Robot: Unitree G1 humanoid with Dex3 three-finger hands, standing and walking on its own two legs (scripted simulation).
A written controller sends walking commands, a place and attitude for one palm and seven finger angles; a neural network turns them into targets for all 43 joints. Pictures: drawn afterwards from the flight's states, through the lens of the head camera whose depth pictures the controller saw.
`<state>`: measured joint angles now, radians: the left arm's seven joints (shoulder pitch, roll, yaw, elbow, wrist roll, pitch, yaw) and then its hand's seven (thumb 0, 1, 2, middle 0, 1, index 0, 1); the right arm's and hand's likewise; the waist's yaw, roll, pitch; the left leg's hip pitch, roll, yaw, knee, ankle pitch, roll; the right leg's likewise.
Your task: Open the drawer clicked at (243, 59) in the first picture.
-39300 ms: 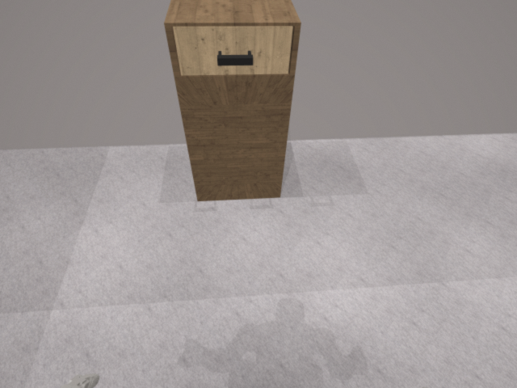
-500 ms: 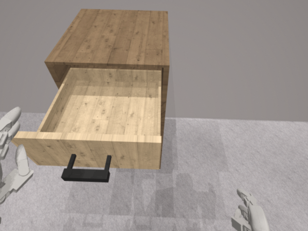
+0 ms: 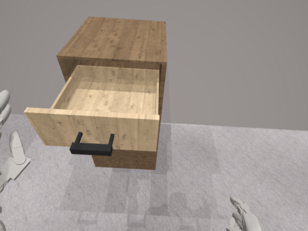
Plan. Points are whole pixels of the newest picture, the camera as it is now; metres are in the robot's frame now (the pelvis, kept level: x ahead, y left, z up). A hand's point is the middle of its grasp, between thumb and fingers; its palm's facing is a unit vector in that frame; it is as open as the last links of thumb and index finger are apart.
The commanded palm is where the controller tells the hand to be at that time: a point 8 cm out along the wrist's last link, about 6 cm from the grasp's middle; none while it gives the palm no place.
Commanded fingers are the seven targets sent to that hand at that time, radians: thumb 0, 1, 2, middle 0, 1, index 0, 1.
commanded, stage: step back with the hand held close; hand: left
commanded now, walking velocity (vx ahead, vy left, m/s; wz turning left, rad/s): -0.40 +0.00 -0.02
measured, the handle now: (93, 142) +0.36 +0.20 +0.01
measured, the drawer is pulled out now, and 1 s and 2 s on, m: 0.30 0.30 0.30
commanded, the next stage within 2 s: stop stepping back and stand still in 0.32 s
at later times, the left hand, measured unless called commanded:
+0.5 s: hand out of the picture +0.09 +0.22 +0.20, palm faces +0.38 -0.84 -0.39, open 7.4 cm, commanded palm +0.04 +0.26 +0.21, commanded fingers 0.00 0.90 0.90 -0.20 -0.30 -0.20 -0.30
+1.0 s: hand out of the picture +0.04 +0.22 +0.19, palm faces +0.37 -0.82 -0.43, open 7.4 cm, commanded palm -0.02 +0.26 +0.21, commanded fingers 0.00 0.90 0.90 -0.20 -0.30 -0.20 -0.30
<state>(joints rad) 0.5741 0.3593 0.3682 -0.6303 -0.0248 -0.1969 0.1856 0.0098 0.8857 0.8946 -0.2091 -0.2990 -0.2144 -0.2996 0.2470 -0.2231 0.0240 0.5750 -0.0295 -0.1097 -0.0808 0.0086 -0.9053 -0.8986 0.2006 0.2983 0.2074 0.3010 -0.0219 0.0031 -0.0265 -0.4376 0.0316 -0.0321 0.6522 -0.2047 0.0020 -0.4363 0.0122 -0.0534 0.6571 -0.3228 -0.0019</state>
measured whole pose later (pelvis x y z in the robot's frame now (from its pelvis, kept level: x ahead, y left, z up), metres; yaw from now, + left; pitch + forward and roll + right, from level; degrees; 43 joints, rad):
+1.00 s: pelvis -0.15 -0.02 +0.02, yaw +0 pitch -1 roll -1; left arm 0.64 0.41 0.38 -0.62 -0.02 -0.23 0.17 0.01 0.89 0.89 -0.21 -0.30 -0.22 -0.30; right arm 0.27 -0.21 0.01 0.63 0.00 -0.14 -0.06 0.01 -0.91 -0.90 0.20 0.30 0.20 0.30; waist -0.03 -0.05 -0.02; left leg -0.25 0.00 0.04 0.52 -0.26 0.03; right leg -0.27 0.00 -0.07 0.48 -0.20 -0.02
